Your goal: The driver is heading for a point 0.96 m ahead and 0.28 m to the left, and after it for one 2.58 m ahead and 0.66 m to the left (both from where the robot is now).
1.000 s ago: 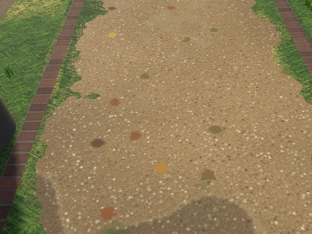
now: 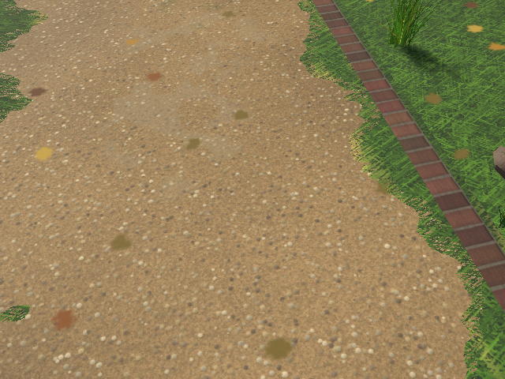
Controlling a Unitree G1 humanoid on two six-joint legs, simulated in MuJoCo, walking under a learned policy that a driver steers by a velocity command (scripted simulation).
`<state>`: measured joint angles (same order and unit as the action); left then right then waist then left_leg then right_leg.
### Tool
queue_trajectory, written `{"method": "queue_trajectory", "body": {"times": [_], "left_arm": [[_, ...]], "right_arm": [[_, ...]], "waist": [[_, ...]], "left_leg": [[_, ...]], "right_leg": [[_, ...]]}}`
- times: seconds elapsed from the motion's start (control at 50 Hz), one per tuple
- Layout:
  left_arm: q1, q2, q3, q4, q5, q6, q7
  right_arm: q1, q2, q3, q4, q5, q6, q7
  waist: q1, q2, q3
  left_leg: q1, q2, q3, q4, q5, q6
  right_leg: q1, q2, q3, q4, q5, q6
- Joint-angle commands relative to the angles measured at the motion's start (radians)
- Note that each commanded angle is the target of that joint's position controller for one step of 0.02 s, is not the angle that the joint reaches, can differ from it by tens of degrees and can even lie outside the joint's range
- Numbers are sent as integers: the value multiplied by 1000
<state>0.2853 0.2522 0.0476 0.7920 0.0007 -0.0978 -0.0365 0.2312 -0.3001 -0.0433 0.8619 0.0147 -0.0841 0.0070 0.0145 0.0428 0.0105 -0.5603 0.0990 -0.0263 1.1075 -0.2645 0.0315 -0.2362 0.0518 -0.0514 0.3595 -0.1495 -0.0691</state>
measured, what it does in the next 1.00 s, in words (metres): walks ahead: left foot, then right foot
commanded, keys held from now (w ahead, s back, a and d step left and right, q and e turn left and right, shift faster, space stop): w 0.72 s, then w+q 0.28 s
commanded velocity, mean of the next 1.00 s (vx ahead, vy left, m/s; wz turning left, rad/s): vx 0.50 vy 0.00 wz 0.07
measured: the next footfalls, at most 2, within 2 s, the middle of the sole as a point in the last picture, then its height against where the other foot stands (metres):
left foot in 0.38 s outside the picture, level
right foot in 0.92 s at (309, 316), level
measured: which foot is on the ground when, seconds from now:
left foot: up 0.00-0.36, down 0.38-0.94, up 0.96-1.00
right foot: down 0.00-0.38, up 0.40-0.90, down 0.92-1.00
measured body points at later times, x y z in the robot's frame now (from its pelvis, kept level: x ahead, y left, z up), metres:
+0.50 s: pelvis +0.27 +0.07 -0.01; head +0.30 +0.08 +0.44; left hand +0.31 +0.34 -0.15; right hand +0.41 -0.20 -0.12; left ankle +0.34 +0.15 -0.74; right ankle +0.15 -0.08 -0.65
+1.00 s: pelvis +0.54 +0.02 -0.02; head +0.57 +0.01 +0.43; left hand +0.72 +0.28 -0.10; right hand +0.55 -0.26 -0.16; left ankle +0.37 +0.15 -0.68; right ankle +0.63 -0.08 -0.74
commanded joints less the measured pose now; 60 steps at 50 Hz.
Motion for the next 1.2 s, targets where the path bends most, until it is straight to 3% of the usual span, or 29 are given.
{"method": "queue_trajectory", "body": {"times": [0.02,0.14,0.24,0.32,0.34,0.36,0.38,0.4,0.42,0.44,0.46,0.48,0.5,0.54,0.6,0.72,0.82,0.88,0.9,0.92,0.94,0.96,0.98,1.0,1.02,1.04,1.06,1.1,1.2], "left_arm": [[-14,130,31,-41,0,-26,7],[76,151,32,18,-8,-8,32],[161,164,35,77,-15,12,39],[137,187,43,91,-19,29,48],[116,197,45,89,-17,34,49],[103,182,38,84,-13,40,50],[106,153,23,60,2,38,52],[242,11,-18,55,0,15,39],[198,98,0,72,-20,-9,33],[100,162,18,38,-45,-22,30],[36,157,17,22,-43,-25,34],[2,146,21,16,-25,-21,40],[22,135,25,19,-17,-9,42],[58,94,21,31,-14,16,45],[-18,87,22,2,-5,30,51],[-218,56,11,-48,-7,14,35],[-361,67,8,-106,-17,-8,8],[-299,110,23,-98,-17,-23,0],[-207,134,37,-72,-15,-27,5],[-50,187,61,-30,-6,-30,15],[132,267,81,-9,7,-26,27],[143,298,85,8,11,-16,21],[106,183,58,-11,5,-15,22],[42,136,43,-18,-2,-16,25],[-23,117,35,-19,0,-17,23],[-68,93,30,-16,3,-17,20],[-93,86,29,-11,10,-20,21],[-108,93,35,3,11,-29,23],[-80,139,53,38,15,-26,41]], "right_arm": [[34,-44,-16,-48,-9,12,-6],[-170,-15,-7,-109,-10,-1,7],[-308,-15,0,-169,2,-14,32],[-275,-47,-9,-180,2,-26,49],[-200,-69,-21,-161,0,-26,46],[-47,-111,-45,-114,-2,-25,38],[142,-181,-66,-74,-12,-23,26],[214,-256,-83,-52,-20,-17,27],[212,-160,-57,-53,-7,-14,27],[131,-124,-45,-65,-4,-15,23],[54,-101,-37,-81,-7,-14,22],[3,-75,-30,-86,-14,-16,26],[-20,-54,-23,-87,-24,-21,28],[-19,-58,-26,-75,-21,-31,32],[17,-93,-35,-47,-18,-34,19],[108,-115,-36,-4,-5,-15,-2],[193,-126,-40,38,6,11,-9],[165,-148,-51,36,10,22,-19],[141,-147,-50,30,10,25,-20],[135,-114,-38,19,2,24,-19],[132,-46,-14,-17,-25,21,-19],[266,41,7,-30,8,1,-14],[213,-82,-21,-11,31,-5,-16],[133,-118,-35,-32,37,-5,-16],[103,-100,-36,-34,30,1,-21],[89,-86,-42,-37,19,10,-21],[106,-65,-44,-38,20,23,-18],[102,-29,-42,-51,21,45,-14],[5,-19,-43,-104,10,58,-4]], "waist": [[-37,-97,-20],[26,-95,34],[70,-96,77],[22,-127,41],[-23,-140,-9],[-96,-125,-105],[-161,-42,-251],[-96,229,-388],[-131,175,-398],[-120,119,-229],[-88,29,-144],[-58,-7,-76],[-22,17,-65],[4,28,-54],[0,10,-7],[-67,8,33],[-102,15,68],[-44,49,32],[11,49,-17],[76,28,-133],[135,-117,-306],[59,-401,-408],[88,-258,-312],[81,-197,-182],[48,-126,-120],[24,-127,-64],[-4,-153,-44],[-22,-146,-16],[-14,-103,27]], "left_leg": [[-118,51,-36,-62,113,-20],[-142,17,-3,-400,375,-27],[-167,-14,14,-541,337,-5],[-49,-54,41,-598,203,44],[75,-90,73,-611,190,63],[289,-114,92,-623,218,92],[612,43,-80,-583,271,155],[974,280,-564,-675,81,320],[971,289,-701,-783,-29,311],[834,257,-549,-804,-15,261],[680,219,-423,-825,67,233],[547,180,-339,-859,155,219],[471,150,-282,-888,204,207],[397,127,-218,-940,253,218],[380,122,-151,-983,313,228],[443,79,-49,-995,299,173],[553,126,-116,-914,291,174],[573,148,-163,-827,364,148],[551,117,-145,-734,472,129],[461,55,-105,-545,487,97],[251,-38,-41,-213,182,53],[-93,-157,-43,61,-334,13],[-181,-93,-127,171,-311,14],[-213,-53,-108,175,-212,21],[-167,-11,-91,147,-129,13],[-136,14,-90,100,-76,8],[-84,36,-91,78,-39,5],[-68,47,-76,58,-4,-5],[-145,48,-74,-141,191,-24]], "right_leg": [[86,-267,233,-220,233,-177],[137,-236,137,-246,208,-135],[274,-287,141,-200,201,-130],[346,-315,142,-93,410,-99],[338,-297,123,-7,581,-85],[289,-245,84,168,681,-60],[80,-190,47,461,452,-25],[-343,2,51,834,-231,46],[-462,-17,193,966,-418,35],[-533,-71,179,986,-351,22],[-505,-126,145,938,-255,20],[-466,-157,131,871,-197,26],[-400,-185,139,829,-156,27],[-344,-195,129,777,-125,39],[-418,-208,119,660,-22,67],[-428,-170,78,320,250,73],[-421,-126,81,168,187,68],[-278,-98,79,111,100,43],[-137,-76,58,77,94,23],[114,-110,80,103,119,-15],[418,-322,298,134,129,-75],[657,-500,716,9,-73,-206],[572,-464,690,-39,-188,-171],[441,-433,528,-58,-162,-128],[311,-392,424,-91,-81,-109],[216,-357,338,-128,-27,-101],[149,-337,270,-162,5,-94],[90,-327,180,-208,81,-109],[119,-321,17,-242,182,-113]]}}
